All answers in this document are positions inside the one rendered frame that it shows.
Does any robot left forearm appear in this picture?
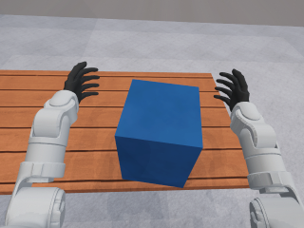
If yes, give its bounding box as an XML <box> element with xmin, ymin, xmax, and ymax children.
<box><xmin>5</xmin><ymin>89</ymin><xmax>79</xmax><ymax>226</ymax></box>

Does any left robot hand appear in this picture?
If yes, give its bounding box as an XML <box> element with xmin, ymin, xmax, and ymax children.
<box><xmin>64</xmin><ymin>61</ymin><xmax>100</xmax><ymax>104</ymax></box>

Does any left robot upper arm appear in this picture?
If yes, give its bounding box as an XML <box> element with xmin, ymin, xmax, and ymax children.
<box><xmin>0</xmin><ymin>187</ymin><xmax>66</xmax><ymax>228</ymax></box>

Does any right robot hand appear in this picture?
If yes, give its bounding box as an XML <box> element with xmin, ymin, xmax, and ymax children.
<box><xmin>213</xmin><ymin>69</ymin><xmax>250</xmax><ymax>112</ymax></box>

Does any table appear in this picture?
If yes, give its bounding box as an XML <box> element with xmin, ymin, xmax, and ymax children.
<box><xmin>0</xmin><ymin>69</ymin><xmax>250</xmax><ymax>196</ymax></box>

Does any right robot upper arm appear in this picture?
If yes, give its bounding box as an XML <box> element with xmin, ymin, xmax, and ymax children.
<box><xmin>249</xmin><ymin>197</ymin><xmax>304</xmax><ymax>228</ymax></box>

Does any carton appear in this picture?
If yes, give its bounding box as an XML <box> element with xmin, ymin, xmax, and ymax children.
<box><xmin>114</xmin><ymin>79</ymin><xmax>203</xmax><ymax>188</ymax></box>

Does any robot right forearm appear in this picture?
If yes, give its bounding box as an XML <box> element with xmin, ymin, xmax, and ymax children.
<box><xmin>230</xmin><ymin>102</ymin><xmax>304</xmax><ymax>212</ymax></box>

